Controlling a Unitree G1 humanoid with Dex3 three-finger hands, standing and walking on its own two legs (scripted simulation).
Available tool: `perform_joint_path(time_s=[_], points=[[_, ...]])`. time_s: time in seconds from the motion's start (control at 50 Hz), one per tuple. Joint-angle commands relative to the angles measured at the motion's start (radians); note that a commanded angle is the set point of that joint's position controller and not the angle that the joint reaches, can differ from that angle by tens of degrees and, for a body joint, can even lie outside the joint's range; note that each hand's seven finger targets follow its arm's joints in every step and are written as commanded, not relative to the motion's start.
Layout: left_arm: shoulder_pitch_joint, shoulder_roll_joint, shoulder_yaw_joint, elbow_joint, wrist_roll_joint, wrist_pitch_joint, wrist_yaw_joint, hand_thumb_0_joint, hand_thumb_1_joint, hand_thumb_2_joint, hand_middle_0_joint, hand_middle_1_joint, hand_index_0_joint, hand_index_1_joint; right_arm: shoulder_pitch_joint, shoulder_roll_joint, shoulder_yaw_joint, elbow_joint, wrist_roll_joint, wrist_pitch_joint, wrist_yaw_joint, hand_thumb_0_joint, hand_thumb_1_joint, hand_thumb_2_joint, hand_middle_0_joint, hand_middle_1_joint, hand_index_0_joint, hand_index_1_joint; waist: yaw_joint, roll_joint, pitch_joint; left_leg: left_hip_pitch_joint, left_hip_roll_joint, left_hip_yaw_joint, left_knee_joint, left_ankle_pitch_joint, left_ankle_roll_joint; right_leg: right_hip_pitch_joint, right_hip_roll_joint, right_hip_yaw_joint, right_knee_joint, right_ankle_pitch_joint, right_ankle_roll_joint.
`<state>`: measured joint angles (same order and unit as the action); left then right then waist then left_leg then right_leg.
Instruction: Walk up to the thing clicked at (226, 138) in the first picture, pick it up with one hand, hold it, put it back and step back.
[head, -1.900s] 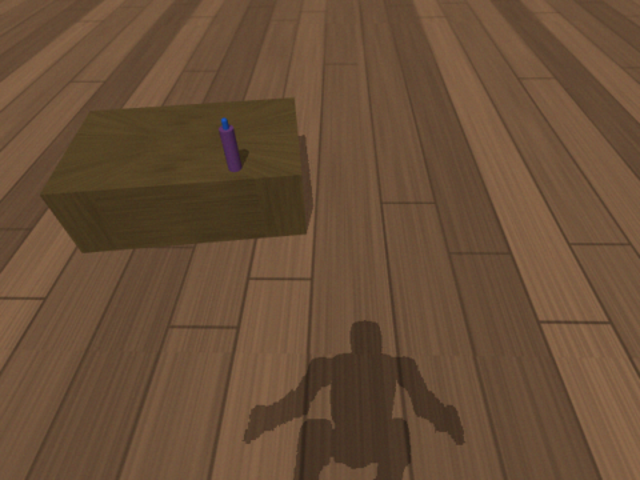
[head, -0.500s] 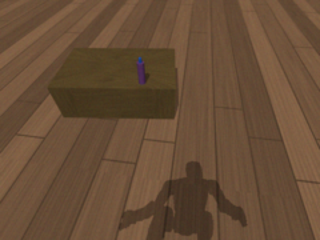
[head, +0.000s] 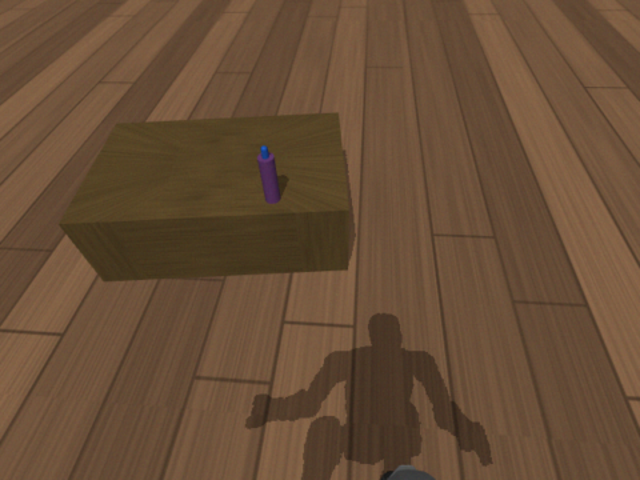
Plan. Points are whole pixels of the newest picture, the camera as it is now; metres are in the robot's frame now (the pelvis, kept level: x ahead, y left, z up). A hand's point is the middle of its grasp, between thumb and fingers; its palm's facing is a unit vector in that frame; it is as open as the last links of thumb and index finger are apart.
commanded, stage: walk up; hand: left
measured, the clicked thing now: (268, 174) +1.08 +0.17 -0.33
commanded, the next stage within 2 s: none
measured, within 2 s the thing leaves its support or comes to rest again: neither
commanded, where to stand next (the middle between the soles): +0.67 -0.03 m, yaw +0 degrees
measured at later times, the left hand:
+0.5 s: hand (157, 439) +0.24 +0.27 -0.15, palm faces +0.02 -0.94 -0.34, open 7.4 cm
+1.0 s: hand (203, 284) +0.50 +0.24 -0.13, palm faces -0.06 -0.91 -0.42, open 7.4 cm
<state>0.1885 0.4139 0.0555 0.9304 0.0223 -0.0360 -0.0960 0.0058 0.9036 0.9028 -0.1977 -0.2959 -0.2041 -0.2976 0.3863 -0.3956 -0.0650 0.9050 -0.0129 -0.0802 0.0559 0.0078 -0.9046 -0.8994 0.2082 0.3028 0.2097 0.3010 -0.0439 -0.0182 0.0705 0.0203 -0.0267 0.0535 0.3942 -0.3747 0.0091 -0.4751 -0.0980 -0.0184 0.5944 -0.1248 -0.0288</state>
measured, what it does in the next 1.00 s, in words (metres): walks ahead: right foot, then left foot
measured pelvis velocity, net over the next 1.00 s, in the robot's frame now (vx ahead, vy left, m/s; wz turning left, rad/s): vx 0.41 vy -0.04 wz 0.00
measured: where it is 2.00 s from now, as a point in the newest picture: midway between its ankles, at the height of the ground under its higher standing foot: (337, 363)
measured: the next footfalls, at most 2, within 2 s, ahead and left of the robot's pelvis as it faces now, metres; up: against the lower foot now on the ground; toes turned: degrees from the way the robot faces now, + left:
right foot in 0.04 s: +0.19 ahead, -0.13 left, +0.00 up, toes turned -4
left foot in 0.50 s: +0.38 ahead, +0.12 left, +0.00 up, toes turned +7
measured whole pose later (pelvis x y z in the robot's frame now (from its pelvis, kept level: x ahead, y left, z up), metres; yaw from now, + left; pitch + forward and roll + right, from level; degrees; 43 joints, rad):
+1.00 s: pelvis +0.41 -0.04 -0.01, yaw +0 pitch -3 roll +0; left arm 0.25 0.40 0.06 0.87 0.02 -0.07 -0.07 0.00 0.90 0.90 -0.20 -0.30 -0.20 -0.30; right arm 0.36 -0.44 -0.06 0.84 -0.01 -0.05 0.04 0.01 -0.91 -0.90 0.21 0.30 0.21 0.30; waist -0.03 0.06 0.09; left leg -0.16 0.10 0.06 0.75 -0.47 0.02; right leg -0.39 -0.03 -0.07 0.65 -0.20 -0.03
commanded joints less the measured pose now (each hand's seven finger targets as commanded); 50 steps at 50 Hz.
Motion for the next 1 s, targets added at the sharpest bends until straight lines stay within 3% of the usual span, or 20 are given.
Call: perform_joint_path(time_s=[0.0,0.02,0.04,0.06,0.08,0.14,0.2,0.3,0.4,0.48,0.5,0.52,0.56,0.62,0.76,0.86,0.92,0.94,0.96,0.98], points=[[0.022,0.176,0.068,-0.074,-0.008,-0.042,0.026,0.0,0.9,0.9,-0.2,-0.3,-0.2,-0.3,-0.046,-0.261,-0.072,-0.112,0.01,-0.016,-0.036,0.0,-0.9,-0.9,0.2,0.3,0.2,0.3,0.079,0.03,-0.094,-0.136,0.219,-0.087,0.161,0.604,0.13,0.312,0.073,-0.059,-0.095,-0.002,-0.032],[0.136,0.208,0.084,-0.048,-0.005,-0.05,0.037,0.0,0.9,0.9,-0.2,-0.3,-0.2,-0.3,-0.028,-0.226,-0.056,-0.119,0.01,-0.016,-0.034,0.0,-0.9,-0.9,0.2,0.3,0.2,0.3,0.132,-0.045,-0.173,-0.199,0.155,-0.041,0.368,0.573,0.104,0.486,0.079,-0.066,-0.113,-0.026,-0.054],[0.244,0.273,0.11,-0.034,0.004,-0.056,0.048,0.0,0.9,0.9,-0.2,-0.3,-0.2,-0.3,0.019,-0.175,-0.038,-0.13,0.012,-0.016,-0.034,0.0,-0.9,-0.9,0.2,0.3,0.2,0.3,0.167,-0.205,-0.238,-0.395,0.082,-0.003,0.623,0.351,0.076,0.668,-0.058,0.138,-0.152,-0.169,-0.086],[0.259,0.332,0.118,-0.055,-0.005,-0.06,0.055,0.0,0.9,0.9,-0.2,-0.3,-0.2,-0.3,0.065,-0.157,-0.025,-0.138,0.019,-0.013,-0.033,0.0,-0.9,-0.9,0.2,0.3,0.2,0.3,0.15,-0.296,-0.24,-0.627,-0.034,-0.009,0.777,-0.109,0.04,0.765,-0.319,0.597,-0.285,-0.233,-0.188],[0.193,0.339,0.115,-0.069,-0.023,-0.057,0.057,0.0,0.9,0.9,-0.2,-0.3,-0.2,-0.3,0.036,-0.256,-0.046,-0.108,0.013,-0.006,-0.047,0.0,-0.9,-0.9,0.2,0.3,0.2,0.3,0.142,-0.204,-0.195,-0.663,0.029,-0.079,0.848,-0.151,0.041,0.685,-0.371,0.696,-0.307,-0.297,-0.26],[0.111,0.245,0.084,-0.099,-0.034,-0.056,0.068,0.0,0.9,0.9,-0.2,-0.3,-0.2,-0.3,-0.02,-0.232,-0.043,-0.08,0.026,-0.005,-0.037,0.0,-0.9,-0.9,0.2,0.3,0.2,0.3,0.093,-0.07,-0.042,-0.586,0.081,-0.16,0.812,0.002,0.042,0.411,-0.215,0.342,-0.313,-0.066,-0.194],[0.076,0.217,0.071,-0.11,-0.027,-0.068,0.064,0.0,0.9,0.9,-0.2,-0.3,-0.2,-0.3,0.03,-0.188,-0.04,-0.067,0.008,0.012,-0.014,0.0,-0.9,-0.9,0.2,0.3,0.2,0.3,0.051,-0.112,0.002,-0.497,0.09,-0.106,0.7,0.098,0.025,0.254,-0.121,0.152,-0.328,0.017,-0.166],[0.08,0.244,0.078,-0.158,-0.012,-0.075,0.055,0.0,0.9,0.9,-0.2,-0.3,-0.2,-0.3,-0.096,-0.183,-0.049,-0.116,-0.007,0.017,0.01,0.0,-0.9,-0.9,0.2,0.3,0.2,0.3,0.068,-0.119,0.038,-0.54,0.131,-0.049,0.396,0.142,-0.027,0.25,-0.132,0.103,-0.379,-0.136,-0.196],[0.117,0.262,0.075,-0.163,-0.009,-0.072,0.049,0.0,0.9,0.9,-0.2,-0.3,-0.2,-0.3,-0.18,-0.175,-0.058,-0.14,-0.009,-0.003,0.016,0.0,-0.9,-0.9,0.2,0.3,0.2,0.3,0.087,-0.09,0.004,-0.381,0.121,-0.016,0.213,0.25,0.003,0.24,-0.155,0.099,-0.302,-0.079,-0.168],[0.138,0.217,0.047,-0.175,-0.011,-0.059,0.055,0.0,0.9,0.9,-0.2,-0.3,-0.2,-0.3,0.018,-0.238,-0.084,-0.076,-0.022,-0.021,-0.004,0.0,-0.9,-0.9,0.2,0.3,0.2,0.3,-0.022,0.089,-0.108,-0.029,0.065,-0.003,0.129,0.136,0.054,0.135,-0.072,0.027,0.072,0.075,-0.113],[0.185,0.153,0.028,-0.181,-0.022,-0.055,0.06,0.0,0.9,0.9,-0.2,-0.3,-0.2,-0.3,0.12,-0.31,-0.108,-0.064,-0.04,-0.026,-0.015,0.0,-0.9,-0.9,0.2,0.3,0.2,0.3,-0.066,0.287,-0.18,0.095,0.225,-0.238,0.01,-0.03,0.113,0.018,0.025,-0.047,0.368,-0.009,-0.067],[0.224,0.125,0.021,-0.171,-0.03,-0.046,0.061,0.0,0.9,0.9,-0.2,-0.3,-0.2,-0.3,0.101,-0.359,-0.115,-0.096,-0.033,-0.03,-0.025,0.0,-0.9,-0.9,0.2,0.3,0.2,0.3,-0.036,0.326,-0.155,0.157,0.426,-0.657,-0.113,-0.115,0.182,-0.199,0.162,-0.006,0.507,-0.384,-0.024],[0.171,0.25,0.042,-0.142,-0.019,-0.038,0.084,0.0,0.9,0.9,-0.2,-0.3,-0.2,-0.3,0.045,-0.335,-0.113,-0.107,0.008,-0.021,-0.027,0.0,-0.9,-0.9,0.2,0.3,0.2,0.3,-0.032,0.164,-0.105,0.064,0.467,-0.639,-0.105,0.048,0.271,-0.205,0.071,0.107,0.628,-0.389,-0.033],[0.213,0.211,0.04,-0.105,-0.034,-0.034,0.067,0.0,0.9,0.9,-0.2,-0.3,-0.2,-0.3,-0.039,-0.248,-0.066,-0.13,0.02,-0.03,-0.038,0.0,-0.9,-0.9,0.2,0.3,0.2,0.3,0.031,0.125,-0.026,-0.119,0.312,-0.241,-0.092,0.413,0.135,-0.072,0.042,0.143,0.505,-0.237,-0.017],[0.106,0.175,0.043,-0.141,-0.015,-0.02,0.033,0.0,0.9,0.9,-0.2,-0.3,-0.2,-0.3,-0.05,-0.269,-0.072,-0.155,0.008,-0.033,-0.032,0.0,-0.9,-0.9,0.2,0.3,0.2,0.3,0.015,0.176,0.023,-0.181,0.298,-0.115,-0.139,0.302,0.218,-0.057,-0.009,0.025,0.232,-0.125,0.033],[0.08,0.155,0.051,-0.137,-0.012,-0.04,0.027,0.0,0.9,0.9,-0.2,-0.3,-0.2,-0.3,-0.066,-0.274,-0.068,-0.165,0.008,-0.019,-0.026,0.0,-0.9,-0.9,0.2,0.3,0.2,0.3,0.029,0.176,-0.023,-0.206,0.271,-0.072,-0.023,0.35,0.186,0.123,0.029,-0.033,0.025,-0.042,0.008],[0.208,0.208,0.075,-0.084,-0.007,-0.052,0.042,0.0,0.9,0.9,-0.2,-0.3,-0.2,-0.3,-0.088,-0.233,-0.051,-0.185,0.01,-0.002,-0.026,0.0,-0.9,-0.9,0.2,0.3,0.2,0.3,0.11,0.016,-0.085,-0.349,0.22,-0.04,0.21,0.197,0.138,0.411,0.073,-0.04,-0.057,-0.056,-0.012],[0.299,0.254,0.097,-0.066,-0.003,-0.063,0.055,0.0,0.9,0.9,-0.2,-0.3,-0.2,-0.3,-0.033,-0.177,-0.03,-0.183,0.009,-0.001,-0.025,0.0,-0.9,-0.9,0.2,0.3,0.2,0.3,0.151,-0.156,-0.15,-0.41,0.149,0.012,0.471,0.142,0.109,0.529,0.01,0.064,-0.144,-0.188,-0.028],[0.324,0.338,0.116,-0.086,-0.002,-0.072,0.068,0.0,0.9,0.9,-0.2,-0.3,-0.2,-0.3,0.011,-0.111,-0.007,-0.197,0.011,0.002,-0.022,0.0,-0.9,-0.9,0.2,0.3,0.2,0.3,0.143,-0.344,-0.158,-0.604,0.028,0.028,0.696,-0.151,0.049,0.599,-0.24,0.481,-0.27,-0.311,-0.096],[0.287,0.359,0.112,-0.096,-0.014,-0.069,0.067,0.0,0.9,0.9,-0.2,-0.3,-0.2,-0.3,-0.012,-0.213,-0.033,-0.172,0.008,0.016,-0.033,0.0,-0.9,-0.9,0.2,0.3,0.2,0.3,0.142,-0.222,-0.115,-0.666,0.03,-0.049,0.775,-0.167,0.03,0.539,-0.33,0.675,-0.345,-0.375,-0.19]])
